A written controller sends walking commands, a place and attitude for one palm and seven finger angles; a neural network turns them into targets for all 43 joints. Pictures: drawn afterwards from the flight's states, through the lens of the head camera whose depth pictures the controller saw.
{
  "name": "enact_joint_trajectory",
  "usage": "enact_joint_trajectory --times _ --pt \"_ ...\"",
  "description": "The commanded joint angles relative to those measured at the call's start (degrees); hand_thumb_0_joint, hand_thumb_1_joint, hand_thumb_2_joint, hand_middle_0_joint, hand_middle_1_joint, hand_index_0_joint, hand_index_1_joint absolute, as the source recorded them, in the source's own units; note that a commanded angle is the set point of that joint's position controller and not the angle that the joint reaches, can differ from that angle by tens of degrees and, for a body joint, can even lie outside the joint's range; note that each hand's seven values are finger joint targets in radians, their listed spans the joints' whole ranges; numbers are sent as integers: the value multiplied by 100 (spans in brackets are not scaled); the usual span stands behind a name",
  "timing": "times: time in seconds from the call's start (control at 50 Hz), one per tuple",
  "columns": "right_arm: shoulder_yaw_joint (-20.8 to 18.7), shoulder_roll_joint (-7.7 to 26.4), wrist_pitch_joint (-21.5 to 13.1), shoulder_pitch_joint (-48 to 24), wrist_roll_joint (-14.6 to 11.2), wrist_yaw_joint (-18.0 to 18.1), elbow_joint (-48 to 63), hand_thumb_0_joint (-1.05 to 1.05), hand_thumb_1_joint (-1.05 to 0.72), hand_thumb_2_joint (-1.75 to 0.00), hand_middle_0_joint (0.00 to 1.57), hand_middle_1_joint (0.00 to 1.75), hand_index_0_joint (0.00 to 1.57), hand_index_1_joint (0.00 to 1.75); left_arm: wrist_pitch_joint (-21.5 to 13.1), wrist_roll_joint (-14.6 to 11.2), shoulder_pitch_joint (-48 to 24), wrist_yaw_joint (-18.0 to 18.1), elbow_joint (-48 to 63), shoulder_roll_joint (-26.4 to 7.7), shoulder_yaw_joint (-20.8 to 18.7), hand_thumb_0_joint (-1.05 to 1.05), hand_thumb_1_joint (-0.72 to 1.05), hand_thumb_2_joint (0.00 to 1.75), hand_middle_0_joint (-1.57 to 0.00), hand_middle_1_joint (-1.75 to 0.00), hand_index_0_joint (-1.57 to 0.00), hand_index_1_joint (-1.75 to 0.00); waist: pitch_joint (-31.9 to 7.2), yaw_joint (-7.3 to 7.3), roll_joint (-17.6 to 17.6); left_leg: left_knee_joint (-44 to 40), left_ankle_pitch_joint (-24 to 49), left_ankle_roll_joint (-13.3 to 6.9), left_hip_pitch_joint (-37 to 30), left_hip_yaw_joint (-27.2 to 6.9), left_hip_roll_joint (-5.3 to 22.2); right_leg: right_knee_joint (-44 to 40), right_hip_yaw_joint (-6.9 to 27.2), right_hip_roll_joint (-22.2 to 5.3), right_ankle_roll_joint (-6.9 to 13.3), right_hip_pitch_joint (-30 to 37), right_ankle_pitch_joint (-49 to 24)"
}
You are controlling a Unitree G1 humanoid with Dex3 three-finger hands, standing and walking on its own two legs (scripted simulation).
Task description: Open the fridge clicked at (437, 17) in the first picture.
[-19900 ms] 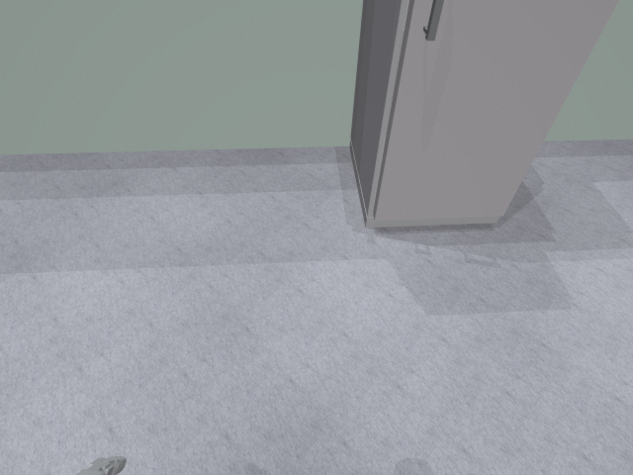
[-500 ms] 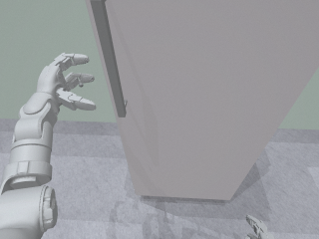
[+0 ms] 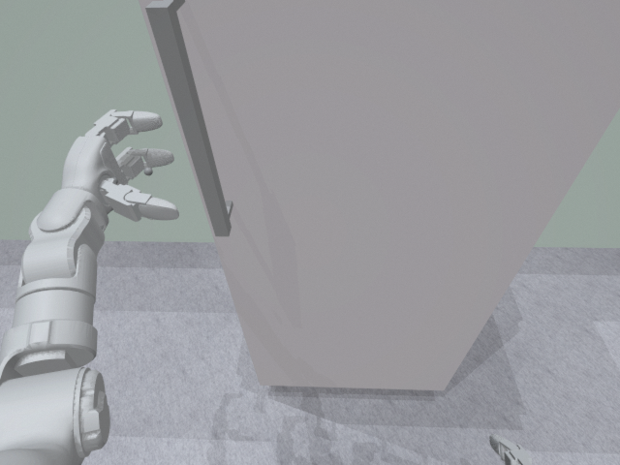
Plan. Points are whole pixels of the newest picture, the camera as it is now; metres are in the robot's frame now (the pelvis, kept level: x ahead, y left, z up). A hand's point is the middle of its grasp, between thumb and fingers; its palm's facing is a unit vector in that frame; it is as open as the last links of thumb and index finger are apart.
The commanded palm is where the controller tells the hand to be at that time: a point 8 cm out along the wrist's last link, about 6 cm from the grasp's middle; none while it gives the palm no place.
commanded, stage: move the hooked fingers beside the handle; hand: left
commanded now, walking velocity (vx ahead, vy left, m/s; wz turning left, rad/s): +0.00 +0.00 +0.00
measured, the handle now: (203, 135) +0.45 +0.14 +0.22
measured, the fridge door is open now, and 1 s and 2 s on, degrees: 0 0 0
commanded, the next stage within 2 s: feel for the door with the fingertips in 0.46 s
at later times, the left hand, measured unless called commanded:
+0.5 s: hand (140, 171) +0.40 +0.21 +0.21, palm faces +0.02 -1.00 -0.02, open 14.0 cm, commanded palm +0.37 +0.26 +0.21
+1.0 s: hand (178, 170) +0.40 +0.16 +0.21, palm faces -0.01 -1.00 +0.00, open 14.0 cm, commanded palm +0.37 +0.22 +0.21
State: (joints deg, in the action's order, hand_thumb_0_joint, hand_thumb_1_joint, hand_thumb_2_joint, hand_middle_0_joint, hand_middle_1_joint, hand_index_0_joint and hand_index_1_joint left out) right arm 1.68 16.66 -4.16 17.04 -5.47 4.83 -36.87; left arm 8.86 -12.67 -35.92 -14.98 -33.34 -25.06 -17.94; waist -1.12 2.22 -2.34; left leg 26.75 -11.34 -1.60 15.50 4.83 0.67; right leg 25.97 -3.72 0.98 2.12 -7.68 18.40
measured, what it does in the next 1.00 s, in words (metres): stands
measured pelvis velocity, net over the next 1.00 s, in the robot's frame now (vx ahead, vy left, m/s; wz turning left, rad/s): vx -0.01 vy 0.00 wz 0.00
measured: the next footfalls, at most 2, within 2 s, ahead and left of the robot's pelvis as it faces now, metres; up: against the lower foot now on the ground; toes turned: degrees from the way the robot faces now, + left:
none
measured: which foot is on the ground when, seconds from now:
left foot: down 0.00-1.00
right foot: down 0.00-1.00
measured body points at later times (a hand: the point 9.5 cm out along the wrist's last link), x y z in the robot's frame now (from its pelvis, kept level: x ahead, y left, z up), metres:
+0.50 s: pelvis -0.01 -0.01 +0.00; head -0.01 -0.02 +0.45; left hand +0.39 +0.26 +0.21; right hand +0.13 -0.26 -0.10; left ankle +0.03 +0.10 -0.74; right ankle -0.05 -0.09 -0.74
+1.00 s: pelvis -0.01 +0.00 +0.00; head -0.03 -0.01 +0.45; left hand +0.39 +0.22 +0.21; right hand +0.13 -0.24 -0.10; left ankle +0.03 +0.10 -0.74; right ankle -0.05 -0.09 -0.74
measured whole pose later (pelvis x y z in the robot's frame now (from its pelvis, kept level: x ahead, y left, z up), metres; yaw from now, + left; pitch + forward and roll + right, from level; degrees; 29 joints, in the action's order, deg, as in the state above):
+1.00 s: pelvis -0.01 +0.00 +0.00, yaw +0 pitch -1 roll +0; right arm 3.1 14.7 -3.5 14.0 -5.2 4.2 -36.6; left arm 10.9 -12.5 -37.9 -9.0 -30.6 -18.7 -13.0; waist -1.2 1.6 -2.4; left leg 25.6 -9.7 -1.8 14.7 4.7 0.6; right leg 25.5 -3.8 0.9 2.0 -7.2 17.1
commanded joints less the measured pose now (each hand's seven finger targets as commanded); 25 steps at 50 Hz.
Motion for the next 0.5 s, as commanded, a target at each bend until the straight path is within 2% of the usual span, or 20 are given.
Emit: enact_joint_trajectory --times 0.0,0.04,0.06,0.08,0.12,0.14,0.16,0.18,0.26,0.28,0.3,0.32,0.34,0.36,0.38,0.4,0.44,0.46,0.48 --pt "-210 724 -264 -503 -24 92 791 0 -90 -90 20 30 20 30 -340 -110 -2923 24 1392 -1394 -184 0 -50 30 -30 -120 -30 -120 -1527 -9 85 -32 1267 -224 -1607 -519 -16 -401 266 -91 -110 -591 -2219" --pt "-206 725 -268 -488 -22 105 756 0 -90 -90 20 30 20 30 -304 -101 -2981 41 1234 -1467 -243 0 -50 30 -30 -120 -30 -120 -1545 -3 95 -26 1189 -212 -1618 -547 -20 -404 272 -89 -108 -650 -2133" --pt "-199 712 -266 -528 -36 109 763 0 -90 -90 20 30 20 30 -292 -92 -2983 27 1173 -1330 -107 0 -50 30 -30 -120 -30 -120 -1524 18 16 -24 1143 -210 -1620 -536 -27 -406 281 -98 -106 -691 -2080" --pt "-214 728 -250 -499 -33 109 734 0 -90 -90 20 30 20 30 -316 -79 -2990 42 1146 -1421 -157 0 -50 30 -30 -120 -30 -120 -1560 7 99 8 1168 -221 -1629 -525 -20 -421 286 -112 -106 -655 -2111" --pt "-190 692 -264 -561 -28 98 784 0 -90 -90 20 30 20 30 -350 -104 -3061 34 1227 -1303 -101 0 -50 30 -30 -120 -30 -120 -1639 -11 61 -3 1251 -220 -1674 -552 -42 -386 287 -106 -98 -598 -2235" --pt "-189 698 -250 -566 -25 97 781 0 -90 -90 20 30 20 30 -358 -98 -2954 41 1182 -1433 -220 0 -50 30 -30 -120 -30 -120 -1716 -51 20 2 1299 -204 -1695 -560 -43 -361 283 -108 -85 -551 -2271" --pt "-180 687 -246 -581 -23 94 792 0 -90 -90 20 30 20 30 -352 -107 -2911 36 1104 -1394 -214 0 -50 30 -30 -120 -30 -120 -1676 -56 64 10 1309 -208 -1661 -557 -55 -360 293 -116 -91 -550 -2323" --pt "-194 719 -209 -534 -27 88 765 0 -90 -90 20 30 20 30 -339 -115 -2719 25 918 -1463 -250 0 -50 30 -30 -120 -30 -120 -1573 -71 376 11 1249 -226 -1515 -526 -37 -391 286 -134 -121 -492 -2340" --pt "-165 712 -183 -566 -46 106 765 0 -90 -90 20 30 20 30 -327 -108 -2955 -7 660 -1504 -225 0 -50 30 -30 -120 -30 -120 -1346 -12 267 -20 976 -215 -1322 -503 -62 -417 332 -147 -147 -627 -2167" --pt "-193 752 -159 -520 -33 106 760 0 -90 -90 20 30 20 30 -375 -89 -2849 -2 628 -1734 -390 0 -50 30 -30 -120 -30 -120 -1457 -60 430 12 1040 -234 -1295 -489 -46 -407 354 -168 -161 -514 -2262" --pt "-177 735 -152 -578 -39 112 803 0 -90 -90 20 30 20 30 -430 -75 -2971 -12 784 -1802 -428 0 -50 30 -30 -120 -30 -120 -1575 -79 234 -14 1094 -231 -1313 -477 -70 -380 380 -174 -154 -409 -2344" --pt "-171 708 -166 -604 -42 108 860 0 -90 -90 20 30 20 30 -484 -78 -3046 -36 962 -1674 -316 0 -50 30 -30 -120 -30 -120 -1690 -69 160 -6 1178 -229 -1424 -494 -74 -353 368 -164 -144 -380 -2402" --pt "-168 687 -186 -637 -44 103 873 0 -90 -90 20 30 20 30 -528 -80 -3073 -56 1052 -1656 -312 0 -50 30 -30 -120 -30 -120 -1726 -73 -65 22 1210 -222 -1522 -486 -74 -358 376 -156 -131 -432 -2406" --pt "-165 676 -201 -611 -35 96 877 0 -90 -90 20 30 20 30 -559 -104 -3028 -71 1109 -1666 -364 0 -50 30 -30 -120 -30 -120 -1790 -77 -72 23 1251 -220 -1581 -515 -73 -353 353 -146 -119 -409 -2401" --pt "-189 718 -189 -579 -32 101 864 0 -90 -90 20 30 20 30 -578 -134 -2846 -102 1065 -1682 -366 0 -50 30 -30 -120 -30 -120 -1794 -75 259 40 1290 -238 -1514 -492 -45 -353 338 -157 -147 -318 -2508" --pt "-180 718 -193 -609 -46 109 859 0 -90 -90 20 30 20 30 -565 -152 -2856 -135 1039 -1680 -379 0 -50 30 -30 -120 -30 -120 -1689 -78 207 4 1257 -240 -1505 -493 -52 -357 343 -132 -141 -383 -2482" --pt "-175 683 -231 -648 -62 98 883 0 -90 -90 20 30 20 30 -521 -175 -2899 -180 1216 -1402 -160 0 -50 30 -30 -120 -30 -120 -1681 -59 -153 14 1263 -222 -1648 -498 -63 -366 326 -122 -117 -530 -2385" --pt "-184 693 -241 -618 -60 92 871 0 -90 -90 20 30 20 30 -478 -173 -2829 -170 1204 -1450 -221 0 -50 30 -30 -120 -30 -120 -1631 -66 -152 14 1241 -211 -1647 -531 -55 -376 302 -111 -102 -572 -2301" --pt "-205 730 -230 -590 -59 86 854 0 -90 -90 20 30 20 30 -456 -181 -2667 -158 1198 -1497 -246 0 -50 30 -30 -120 -30 -120 -1662 -87 116 15 1261 -226 -1617 -524 -39 -387 286 -119 -113 -499 -2306"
